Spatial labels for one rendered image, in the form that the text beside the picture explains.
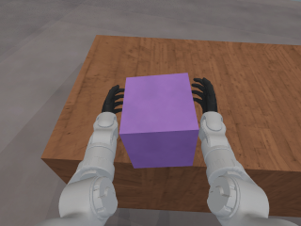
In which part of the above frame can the pedestal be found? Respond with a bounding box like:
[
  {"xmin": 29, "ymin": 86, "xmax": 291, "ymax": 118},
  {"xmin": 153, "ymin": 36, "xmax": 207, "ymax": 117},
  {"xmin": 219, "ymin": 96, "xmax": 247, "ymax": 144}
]
[{"xmin": 41, "ymin": 35, "xmax": 301, "ymax": 218}]

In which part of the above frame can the left robot upper arm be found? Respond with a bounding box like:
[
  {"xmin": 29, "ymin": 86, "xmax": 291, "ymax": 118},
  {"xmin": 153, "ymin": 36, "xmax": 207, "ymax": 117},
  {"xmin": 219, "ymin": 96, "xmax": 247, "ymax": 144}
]
[{"xmin": 35, "ymin": 175, "xmax": 118, "ymax": 226}]

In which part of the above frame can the robot left hand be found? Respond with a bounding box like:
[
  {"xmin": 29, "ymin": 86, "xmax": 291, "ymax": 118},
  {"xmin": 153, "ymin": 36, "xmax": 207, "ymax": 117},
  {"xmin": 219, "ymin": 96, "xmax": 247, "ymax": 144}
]
[{"xmin": 101, "ymin": 85, "xmax": 125, "ymax": 114}]

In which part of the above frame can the robot right forearm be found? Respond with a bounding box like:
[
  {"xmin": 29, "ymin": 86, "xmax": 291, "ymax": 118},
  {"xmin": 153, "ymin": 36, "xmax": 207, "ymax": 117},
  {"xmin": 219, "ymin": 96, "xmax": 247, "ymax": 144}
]
[{"xmin": 198, "ymin": 111, "xmax": 257, "ymax": 185}]

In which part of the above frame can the robot right hand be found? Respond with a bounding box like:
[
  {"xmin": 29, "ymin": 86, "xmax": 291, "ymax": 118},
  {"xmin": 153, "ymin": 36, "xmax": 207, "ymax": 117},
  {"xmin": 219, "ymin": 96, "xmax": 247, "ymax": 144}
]
[{"xmin": 191, "ymin": 77, "xmax": 218, "ymax": 114}]

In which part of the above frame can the robot left forearm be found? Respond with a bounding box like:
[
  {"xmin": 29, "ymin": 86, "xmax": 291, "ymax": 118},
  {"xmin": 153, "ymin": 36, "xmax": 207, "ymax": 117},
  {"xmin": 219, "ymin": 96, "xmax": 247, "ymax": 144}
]
[{"xmin": 58, "ymin": 111, "xmax": 119, "ymax": 215}]

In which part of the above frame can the right robot upper arm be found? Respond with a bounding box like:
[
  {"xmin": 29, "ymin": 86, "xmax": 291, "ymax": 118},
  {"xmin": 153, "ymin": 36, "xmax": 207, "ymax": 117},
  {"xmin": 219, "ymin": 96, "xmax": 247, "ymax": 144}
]
[{"xmin": 207, "ymin": 175, "xmax": 298, "ymax": 226}]

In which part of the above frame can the carton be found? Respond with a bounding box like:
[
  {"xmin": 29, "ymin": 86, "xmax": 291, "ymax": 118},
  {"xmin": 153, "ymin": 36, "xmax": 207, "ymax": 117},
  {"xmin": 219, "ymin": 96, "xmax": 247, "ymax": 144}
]
[{"xmin": 119, "ymin": 73, "xmax": 199, "ymax": 169}]

